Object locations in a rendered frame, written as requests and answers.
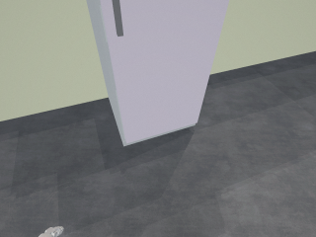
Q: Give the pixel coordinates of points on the fridge door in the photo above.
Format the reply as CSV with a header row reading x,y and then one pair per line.
x,y
163,61

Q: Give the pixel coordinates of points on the left robot hand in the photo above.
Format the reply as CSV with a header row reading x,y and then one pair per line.
x,y
52,231

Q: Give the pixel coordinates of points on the handle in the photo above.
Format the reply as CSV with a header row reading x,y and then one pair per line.
x,y
118,19

